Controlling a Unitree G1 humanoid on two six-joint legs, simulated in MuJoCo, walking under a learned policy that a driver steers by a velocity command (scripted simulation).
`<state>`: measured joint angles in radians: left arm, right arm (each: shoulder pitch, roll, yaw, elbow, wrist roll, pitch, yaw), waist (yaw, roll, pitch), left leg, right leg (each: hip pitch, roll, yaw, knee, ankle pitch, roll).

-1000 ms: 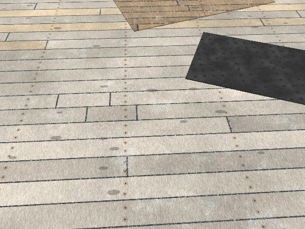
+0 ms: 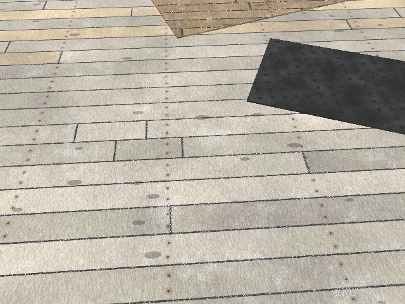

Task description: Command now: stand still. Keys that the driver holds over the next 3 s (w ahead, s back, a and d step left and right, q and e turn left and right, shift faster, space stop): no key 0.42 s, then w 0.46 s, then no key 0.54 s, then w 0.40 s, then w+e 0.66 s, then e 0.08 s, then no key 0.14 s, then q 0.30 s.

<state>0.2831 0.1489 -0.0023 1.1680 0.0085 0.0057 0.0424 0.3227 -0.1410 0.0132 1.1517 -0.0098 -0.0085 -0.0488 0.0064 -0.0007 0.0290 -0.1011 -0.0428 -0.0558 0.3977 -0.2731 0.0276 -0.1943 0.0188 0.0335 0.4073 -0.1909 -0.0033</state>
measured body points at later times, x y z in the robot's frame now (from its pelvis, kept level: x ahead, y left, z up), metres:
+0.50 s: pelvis +0.01 +0.00 +0.00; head +0.01 +0.00 +0.45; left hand -0.02 +0.22 -0.17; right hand -0.03 -0.21 -0.16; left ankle -0.04 +0.11 -0.74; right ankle +0.02 -0.12 -0.74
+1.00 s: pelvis +0.17 -0.05 +0.00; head +0.20 -0.06 +0.45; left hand +0.06 +0.16 -0.14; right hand +0.28 -0.28 -0.15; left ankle +0.27 +0.07 -0.69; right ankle +0.06 -0.11 -0.74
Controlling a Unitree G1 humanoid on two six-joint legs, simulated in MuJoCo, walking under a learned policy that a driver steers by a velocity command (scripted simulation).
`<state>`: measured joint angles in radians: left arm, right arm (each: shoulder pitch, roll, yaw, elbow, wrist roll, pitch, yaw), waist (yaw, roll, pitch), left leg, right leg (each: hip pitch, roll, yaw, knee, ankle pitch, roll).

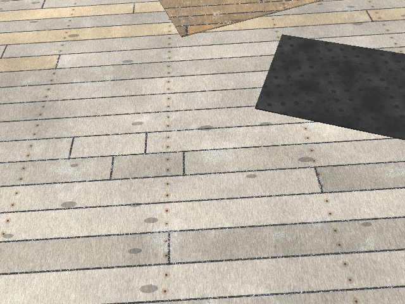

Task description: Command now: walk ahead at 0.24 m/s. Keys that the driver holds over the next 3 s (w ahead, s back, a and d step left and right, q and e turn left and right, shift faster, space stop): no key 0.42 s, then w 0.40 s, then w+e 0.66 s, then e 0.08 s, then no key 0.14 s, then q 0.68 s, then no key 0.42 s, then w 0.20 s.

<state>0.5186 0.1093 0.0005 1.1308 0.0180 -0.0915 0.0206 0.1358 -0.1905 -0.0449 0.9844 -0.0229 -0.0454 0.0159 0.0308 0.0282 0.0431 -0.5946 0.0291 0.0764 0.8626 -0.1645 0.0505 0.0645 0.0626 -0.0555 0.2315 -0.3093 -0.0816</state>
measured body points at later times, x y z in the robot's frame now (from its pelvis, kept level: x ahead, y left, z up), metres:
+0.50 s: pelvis +0.14 +0.01 +0.00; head +0.14 +0.00 +0.45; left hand +0.14 +0.22 -0.17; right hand +0.12 -0.21 -0.16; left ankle +0.18 +0.06 -0.74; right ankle +0.13 -0.11 -0.73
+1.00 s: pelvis +0.31 +0.04 -0.01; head +0.33 +0.05 +0.44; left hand +0.22 +0.27 -0.16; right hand +0.44 -0.20 -0.13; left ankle +0.35 +0.13 -0.74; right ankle +0.15 -0.09 -0.68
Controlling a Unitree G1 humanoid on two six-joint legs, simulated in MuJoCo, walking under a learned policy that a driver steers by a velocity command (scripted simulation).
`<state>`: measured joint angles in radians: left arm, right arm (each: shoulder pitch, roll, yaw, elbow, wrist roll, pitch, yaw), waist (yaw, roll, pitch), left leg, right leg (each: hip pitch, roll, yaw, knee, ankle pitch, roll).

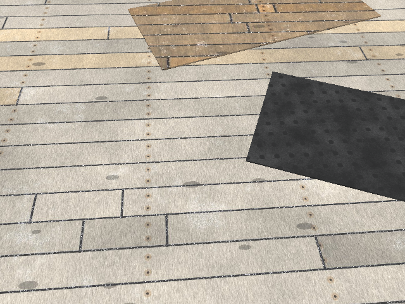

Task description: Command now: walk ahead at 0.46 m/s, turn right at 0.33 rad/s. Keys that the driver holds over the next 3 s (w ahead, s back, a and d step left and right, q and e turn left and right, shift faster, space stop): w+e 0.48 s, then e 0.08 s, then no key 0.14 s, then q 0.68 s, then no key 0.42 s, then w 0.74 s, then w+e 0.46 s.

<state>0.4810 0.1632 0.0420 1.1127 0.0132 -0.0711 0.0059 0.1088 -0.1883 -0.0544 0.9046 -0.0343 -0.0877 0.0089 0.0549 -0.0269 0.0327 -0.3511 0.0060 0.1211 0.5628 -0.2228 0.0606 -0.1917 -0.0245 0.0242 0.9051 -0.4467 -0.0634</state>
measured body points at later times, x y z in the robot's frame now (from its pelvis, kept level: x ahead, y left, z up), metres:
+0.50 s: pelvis +0.26 -0.04 -0.02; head +0.30 -0.05 +0.43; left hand +0.47 +0.16 -0.14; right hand +0.17 -0.27 -0.16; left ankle +0.10 +0.10 -0.63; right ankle +0.33 -0.09 -0.73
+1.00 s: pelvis +0.44 -0.07 +0.00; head +0.47 -0.07 +0.45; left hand +0.57 +0.16 -0.15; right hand +0.44 -0.33 -0.13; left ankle +0.51 -0.01 -0.73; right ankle +0.33 -0.09 -0.71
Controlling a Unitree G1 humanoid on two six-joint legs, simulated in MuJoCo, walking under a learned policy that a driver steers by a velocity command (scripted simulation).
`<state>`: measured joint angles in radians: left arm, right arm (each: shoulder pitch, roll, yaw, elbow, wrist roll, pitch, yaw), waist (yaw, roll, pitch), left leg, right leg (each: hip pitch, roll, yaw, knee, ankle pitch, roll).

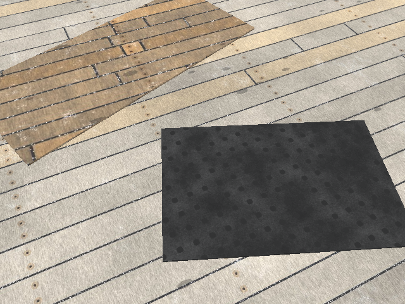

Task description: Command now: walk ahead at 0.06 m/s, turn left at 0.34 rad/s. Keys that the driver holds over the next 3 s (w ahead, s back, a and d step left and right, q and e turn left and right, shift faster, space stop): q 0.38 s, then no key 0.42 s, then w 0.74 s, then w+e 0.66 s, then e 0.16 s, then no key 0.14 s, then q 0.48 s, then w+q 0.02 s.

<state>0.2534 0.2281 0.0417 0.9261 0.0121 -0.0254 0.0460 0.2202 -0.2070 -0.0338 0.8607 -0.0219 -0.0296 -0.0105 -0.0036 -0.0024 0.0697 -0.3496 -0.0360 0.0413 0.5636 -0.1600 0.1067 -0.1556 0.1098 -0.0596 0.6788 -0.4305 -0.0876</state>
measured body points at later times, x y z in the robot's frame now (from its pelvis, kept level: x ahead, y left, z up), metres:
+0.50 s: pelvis +0.01 -0.03 +0.01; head +0.04 -0.04 +0.46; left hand +0.06 +0.26 -0.10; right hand +0.18 -0.28 -0.12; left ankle +0.05 +0.08 -0.72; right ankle +0.04 -0.13 -0.73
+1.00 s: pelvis +0.03 -0.04 +0.01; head +0.03 -0.04 +0.46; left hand +0.02 +0.23 -0.11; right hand +0.15 -0.28 -0.12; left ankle -0.07 +0.06 -0.73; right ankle +0.05 -0.13 -0.70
